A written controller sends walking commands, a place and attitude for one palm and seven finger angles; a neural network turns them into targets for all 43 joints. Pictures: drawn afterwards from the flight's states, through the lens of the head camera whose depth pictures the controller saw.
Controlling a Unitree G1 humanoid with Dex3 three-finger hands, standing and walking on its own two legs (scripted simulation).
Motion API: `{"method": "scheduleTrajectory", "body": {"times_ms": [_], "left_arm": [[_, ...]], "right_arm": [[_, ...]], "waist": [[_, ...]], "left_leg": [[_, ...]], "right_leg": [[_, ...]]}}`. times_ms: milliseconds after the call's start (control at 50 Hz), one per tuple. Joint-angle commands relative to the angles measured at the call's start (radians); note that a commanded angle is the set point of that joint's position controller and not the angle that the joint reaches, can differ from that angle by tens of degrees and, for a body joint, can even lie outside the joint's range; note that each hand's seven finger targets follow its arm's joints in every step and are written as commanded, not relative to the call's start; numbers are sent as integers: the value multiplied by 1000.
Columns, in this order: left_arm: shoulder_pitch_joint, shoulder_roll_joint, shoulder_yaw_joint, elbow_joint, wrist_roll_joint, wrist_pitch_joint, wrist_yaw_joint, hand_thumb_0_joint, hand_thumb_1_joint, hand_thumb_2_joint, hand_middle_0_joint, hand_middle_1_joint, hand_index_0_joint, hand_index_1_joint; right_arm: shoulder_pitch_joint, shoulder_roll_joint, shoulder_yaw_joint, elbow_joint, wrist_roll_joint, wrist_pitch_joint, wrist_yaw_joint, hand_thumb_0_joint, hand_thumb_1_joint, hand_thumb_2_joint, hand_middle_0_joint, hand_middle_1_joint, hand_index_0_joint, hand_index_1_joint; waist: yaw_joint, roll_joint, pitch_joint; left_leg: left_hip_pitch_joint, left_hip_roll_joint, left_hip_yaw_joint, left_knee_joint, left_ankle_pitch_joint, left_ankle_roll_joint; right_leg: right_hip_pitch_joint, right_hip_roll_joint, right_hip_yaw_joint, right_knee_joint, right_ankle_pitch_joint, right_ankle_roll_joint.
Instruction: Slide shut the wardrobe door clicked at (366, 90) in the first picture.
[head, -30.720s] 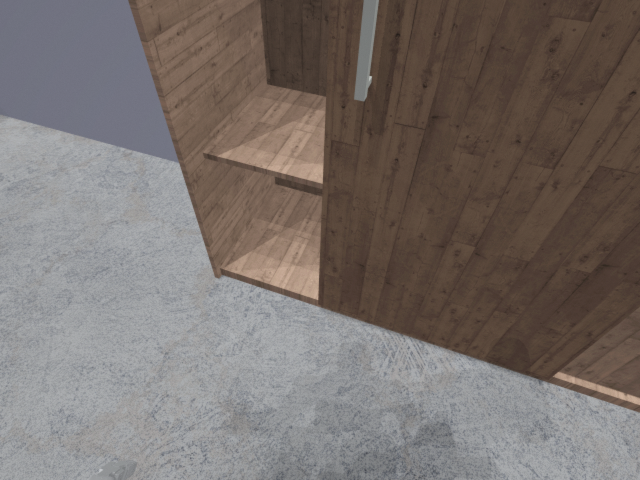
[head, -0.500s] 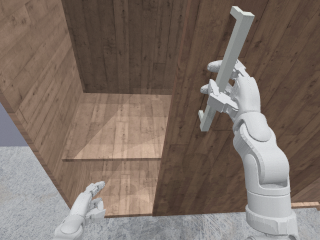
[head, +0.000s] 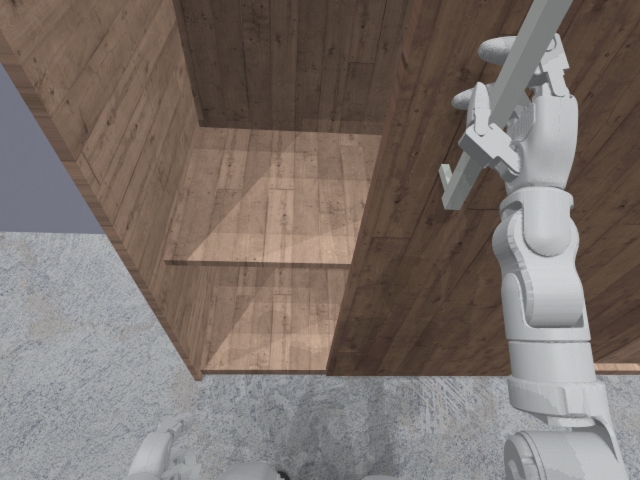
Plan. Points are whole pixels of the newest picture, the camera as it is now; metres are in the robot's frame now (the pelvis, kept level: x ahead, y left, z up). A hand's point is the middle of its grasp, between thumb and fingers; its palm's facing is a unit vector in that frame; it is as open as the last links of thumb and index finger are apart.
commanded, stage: step sideways, sliding the door along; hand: right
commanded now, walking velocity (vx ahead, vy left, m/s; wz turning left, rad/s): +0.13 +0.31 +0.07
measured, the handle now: (494, 90) +0.43 -0.13 +0.27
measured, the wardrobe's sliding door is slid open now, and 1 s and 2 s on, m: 0.38 0.14 0.00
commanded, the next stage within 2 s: stop walking and hold the door there in 1.76 s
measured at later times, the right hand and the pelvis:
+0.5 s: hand (390, 124) +0.39 -0.03 +0.25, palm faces +0.15 +0.99 -0.07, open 6.1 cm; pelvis +0.00 +0.11 -0.01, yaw -2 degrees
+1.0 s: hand (218, 120) +0.38 +0.13 +0.25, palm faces -0.01 +0.99 -0.11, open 6.1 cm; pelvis +0.00 +0.22 +0.00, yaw +2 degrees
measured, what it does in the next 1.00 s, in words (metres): steps to the left: left foot, then right foot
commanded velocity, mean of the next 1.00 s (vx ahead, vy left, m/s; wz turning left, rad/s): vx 0.10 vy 0.31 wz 0.11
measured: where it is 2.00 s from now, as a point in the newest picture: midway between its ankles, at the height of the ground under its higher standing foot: outside the picture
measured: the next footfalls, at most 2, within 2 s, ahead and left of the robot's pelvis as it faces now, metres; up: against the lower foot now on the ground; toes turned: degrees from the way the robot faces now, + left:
left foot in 0.40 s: +0.09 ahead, +0.25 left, +0.00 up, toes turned +2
right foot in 0.78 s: +0.04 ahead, +0.00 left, +0.00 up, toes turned -8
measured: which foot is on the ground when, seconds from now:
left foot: down 0.00-0.12, up 0.14-0.38, down 0.40-0.80, up 0.82-1.00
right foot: down 0.00-0.62, up 0.64-0.76, down 0.78-1.00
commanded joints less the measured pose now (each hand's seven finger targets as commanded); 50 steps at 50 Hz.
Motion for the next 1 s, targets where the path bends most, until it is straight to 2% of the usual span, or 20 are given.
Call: {"method": "scheduleTrajectory", "body": {"times_ms": [0, 60, 100, 140, 200, 320, 400, 440, 500, 520, 560, 580, 620, 720, 740, 760, 780, 820, 880, 980], "left_arm": [[-153, 49, 32, -172, -12, -110, 24, 0, 900, 900, -200, -300, -200, -300], [-141, 57, 38, -157, -16, -130, 31, 0, 900, 900, -200, -300, -200, -300], [-127, 90, 68, -180, -13, -124, 14, 0, 900, 900, -200, -300, -200, -300], [-156, 67, 58, -190, -3, -106, -8, 0, 900, 900, -200, -300, -200, -300], [-126, 96, 74, -190, -3, -83, -16, 0, 900, 900, -200, -300, -200, -300], [-163, 100, 65, -229, -24, -77, -32, 0, 900, 900, -200, -300, -200, -300], [-177, 55, 53, -194, -32, -74, -17, 0, 900, 900, -200, -300, -200, -300], [-187, 66, 72, -169, -44, -67, -11, 0, 900, 900, -200, -300, -200, -300], [-244, 76, 67, -217, -27, -66, -12, 0, 900, 900, -200, -300, -200, -300], [-233, 66, 66, -223, -28, -66, -21, 0, 900, 900, -200, -300, -200, -300], [-206, 65, 74, -233, -43, -61, -30, 0, 900, 900, -200, -300, -200, -300], [-197, 54, 74, -245, -55, -59, -33, 0, 900, 900, -200, -300, -200, -300], [-217, 41, 78, -239, -49, -67, -22, 0, 900, 900, -200, -300, -200, -300], [-218, 36, 64, -175, -15, -72, -11, 0, 900, 900, -200, -300, -200, -300], [-208, 59, 76, -180, -16, -71, -9, 0, 900, 900, -200, -300, -200, -300], [-204, 106, 100, -201, -8, -68, -15, 0, 900, 900, -200, -300, -200, -300], [-194, 87, 93, -231, -16, -58, -44, 0, 900, 900, -200, -300, -200, -300], [-212, 84, 88, -233, -8, -54, -50, 0, 900, 900, -200, -300, -200, -300], [-194, 98, 83, -226, -1, -46, -58, 0, 900, 900, -200, -300, -200, -300], [-171, 82, 64, -242, -32, -29, -35, 0, 900, 900, -200, -300, -200, -300]], "right_arm": [[-552, -30, 159, -361, -27, -168, 49, 0, -900, -900, 450, 1400, 450, 1400], [-573, 13, 229, -355, -17, -197, 48, 0, -900, -900, 450, 1400, 450, 1400], [-604, 35, 246, -316, -12, -205, 56, 0, -900, -900, 450, 1400, 450, 1400], [-638, -2, 192, -326, -16, -194, 76, 0, -900, -900, 450, 1400, 450, 1400], [-610, 14, 195, -276, -26, -192, 69, 0, -900, -900, 450, 1400, 450, 1400], [-641, 108, 308, -279, -39, -187, 97, 0, -900, -900, 450, 1400, 450, 1400], [-629, 57, 300, -279, -54, -162, 82, 0, -900, -900, 450, 1400, 450, 1400], [-622, 80, 288, -266, -40, -153, 70, 0, -900, -900, 450, 1400, 450, 1400], [-622, 156, 358, -363, -13, -173, 72, 0, -900, -900, 450, 1400, 450, 1400], [-632, 148, 361, -366, -17, -184, 73, 0, -900, -900, 450, 1400, 450, 1400], [-629, 113, 340, -368, -24, -185, 73, 0, -900, -900, 450, 1400, 450, 1400], [-609, 105, 326, -357, -32, -175, 77, 0, -900, -900, 450, 1400, 450, 1400], [-568, 47, 297, -380, -51, -160, 81, 0, -900, -900, 450, 1400, 450, 1400], [-558, 87, 319, -462, -34, -194, 45, 0, -900, -900, 450, 1400, 450, 1400], [-537, 63, 308, -462, -27, -199, 42, 0, -900, -900, 450, 1400, 450, 1400], [-516, 38, 293, -474, -18, -205, 45, 0, -900, -900, 450, 1400, 450, 1400], [-490, 54, 277, -409, -18, -197, 57, 0, -900, -900, 450, 1400, 450, 1400], [-582, -7, 215, -424, -37, -197, 61, 0, -900, -900, 450, 1400, 450, 1400], [-567, 2, 218, -352, -41, -199, 61, 0, -900, -900, 450, 1400, 450, 1400], [-512, -21, 179, -303, -57, -179, 75, 0, -900, -900, 450, 1400, 450, 1400]], "waist": [[28, 163, -434], [61, 0, -508], [47, -264, -495], [25, -88, -462], [41, 13, -424], [46, -175, -461], [80, 110, -430], [70, 154, -478], [51, -288, -452], [41, -298, -448], [30, -126, -494], [19, 82, -517], [29, 467, -509], [59, 126, -517], [62, 24, -542], [44, -206, -527], [18, -212, -556], [23, -90, -469], [14, -224, -455], [26, -29, -525]], "left_leg": [[163, 274, -304, -246, 157, 72], [77, 195, -179, -32, 162, -1], [-219, 74, -129, 400, -230, -74], [-355, 105, -251, 601, -254, -73], [-357, 131, -226, 412, -280, -67], [137, 49, -5, -32, 67, -83], [245, 235, -163, -103, 676, -11], [167, 189, -148, -49, 415, -30], [41, 56, -21, 222, -59, -103], [32, 63, -36, 228, -158, -94], [136, 69, -55, 1, 1, -79], [264, 115, -112, -124, 316, -59], [404, 303, -361, -127, 881, 47], [328, 250, -212, 72, 732, 22], [202, 196, -177, 183, 561, -31], [-77, 117, -117, 343, 130, -91], [-168, 79, -164, 548, -251, -100], [-284, 103, -199, 635, -264, -104], [-201, 127, -139, 391, -250, -86], [215, 48, -3, -65, 158, -86]], "right_leg": [[45, -3, -57, -69, 22, -14], [317, -60, -74, -504, 388, -14], [450, -416, 337, -535, 873, -175], [525, -478, 306, -462, 936, -251], [552, -437, 183, -364, 988, -213], [333, -287, -77, -182, 948, -70], [113, -98, -100, -94, 442, 27], [181, -114, -39, -238, 433, 12], [243, -327, 70, -415, 747, -91], [282, -359, 53, -385, 886, -118], [318, -312, -58, -157, 981, -130], [202, -203, -100, 6, 794, -146], [-109, -26, -42, 244, -18, 3], [83, -71, -122, -438, 355, 22], [264, -148, -93, -547, 637, 3], [463, -374, 133, -522, 1072, -83], [474, -496, 239, -486, 1145, -182], [457, -521, 137, -441, 1110, -235], [417, -452, -39, -366, 1082, -164], [253, -320, -149, -97, 845, -47]]}}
